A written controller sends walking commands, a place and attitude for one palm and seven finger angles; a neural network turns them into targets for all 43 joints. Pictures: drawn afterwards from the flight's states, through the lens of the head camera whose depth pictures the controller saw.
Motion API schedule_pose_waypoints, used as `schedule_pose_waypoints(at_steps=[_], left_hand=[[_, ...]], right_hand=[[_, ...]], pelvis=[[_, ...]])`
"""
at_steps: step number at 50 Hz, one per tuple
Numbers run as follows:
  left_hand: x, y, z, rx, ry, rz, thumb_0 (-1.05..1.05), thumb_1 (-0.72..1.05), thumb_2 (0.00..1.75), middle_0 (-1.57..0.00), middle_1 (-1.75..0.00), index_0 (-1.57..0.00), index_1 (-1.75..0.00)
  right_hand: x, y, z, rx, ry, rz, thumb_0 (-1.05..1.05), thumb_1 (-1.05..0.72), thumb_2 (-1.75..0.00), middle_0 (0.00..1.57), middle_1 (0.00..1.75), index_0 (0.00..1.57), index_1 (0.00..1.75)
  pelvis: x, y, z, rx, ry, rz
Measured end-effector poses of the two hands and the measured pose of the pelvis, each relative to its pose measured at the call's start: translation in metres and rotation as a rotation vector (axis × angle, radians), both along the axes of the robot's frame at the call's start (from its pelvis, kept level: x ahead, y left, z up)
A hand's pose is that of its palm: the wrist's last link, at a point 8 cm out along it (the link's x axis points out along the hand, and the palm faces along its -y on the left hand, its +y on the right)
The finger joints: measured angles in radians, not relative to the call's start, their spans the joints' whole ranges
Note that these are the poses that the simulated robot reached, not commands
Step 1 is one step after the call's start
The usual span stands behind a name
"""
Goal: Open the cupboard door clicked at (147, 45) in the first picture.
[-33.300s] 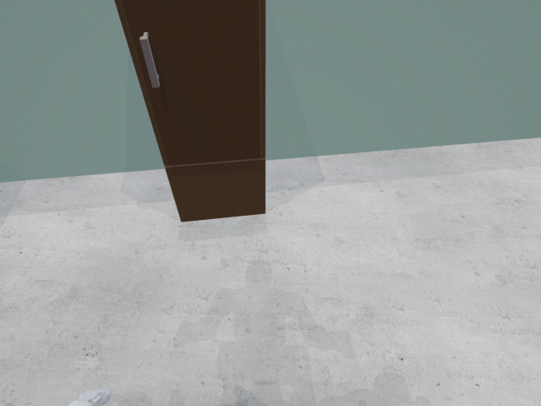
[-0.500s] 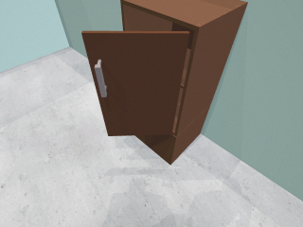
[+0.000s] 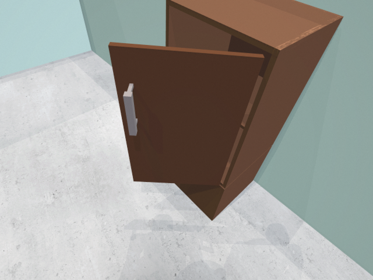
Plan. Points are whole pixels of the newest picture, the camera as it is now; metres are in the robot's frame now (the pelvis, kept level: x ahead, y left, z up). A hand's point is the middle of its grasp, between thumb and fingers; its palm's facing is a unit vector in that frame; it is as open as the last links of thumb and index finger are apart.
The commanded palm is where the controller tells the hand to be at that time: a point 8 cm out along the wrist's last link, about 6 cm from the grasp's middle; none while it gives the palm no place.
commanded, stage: come to a stop and stand still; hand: left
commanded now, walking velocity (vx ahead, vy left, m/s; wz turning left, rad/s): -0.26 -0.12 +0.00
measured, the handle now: (132, 110) +0.53 +0.19 +0.05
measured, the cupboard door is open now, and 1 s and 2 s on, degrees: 46 46 46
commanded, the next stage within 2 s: look again from close up in 0.92 s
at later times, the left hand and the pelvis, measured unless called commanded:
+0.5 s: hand out of the picture +0.07 +0.14 -0.15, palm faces +0.05 -0.97 -0.24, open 7.3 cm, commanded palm none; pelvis +0.00 -0.04 +0.01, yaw +1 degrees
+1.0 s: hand out of the picture -0.02 +0.16 -0.16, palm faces +0.03 -0.98 -0.18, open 7.4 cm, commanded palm none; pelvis -0.02 -0.02 +0.02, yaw +0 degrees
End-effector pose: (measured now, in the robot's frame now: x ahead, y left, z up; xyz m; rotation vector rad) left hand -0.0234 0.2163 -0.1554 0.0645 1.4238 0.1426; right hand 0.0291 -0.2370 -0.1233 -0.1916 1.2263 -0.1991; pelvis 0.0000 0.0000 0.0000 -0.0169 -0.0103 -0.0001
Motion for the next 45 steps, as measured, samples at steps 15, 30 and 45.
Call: schedule_pose_waypoints(at_steps=[15, 30, 45], left_hand=[[0.082, 0.0, 0.029, 0.135, -0.096, -0.06, 0.01, 0.93, 0.9, -0.2, -0.3, -0.2, -0.3], [0.07, -0.025, 0.034, 0.102, -0.223, -0.022, 0.01, 0.92, 0.9, -0.2, -0.3, -0.2, -0.3], [-0.004, 0.005, 0.028, 0.041, -0.053, -0.001, 0.01, 0.91, 0.9, -0.2, -0.3, -0.2, -0.3]], right_hand=[[0.013, -0.015, -0.022, 0.067, 0.128, -0.049, 0.0, -0.92, -0.89, 0.2, 0.29, 0.2, 0.3], [0.005, -0.03, -0.013, 0.068, 0.097, 0.018, 0.0, -0.92, -0.89, 0.2, 0.29, 0.2, 0.3], [-0.084, 0.016, 0.004, 0.066, 0.207, -0.02, 0.0, -0.91, -0.89, 0.2, 0.29, 0.2, 0.3]], pelvis=[[0.022, -0.027, 0.004, 0.033, -0.004, -0.012], [-0.016, -0.036, 0.009, 0.026, -0.002, 0.023], [-0.028, -0.007, 0.021, 0.007, 0.01, 0.017]])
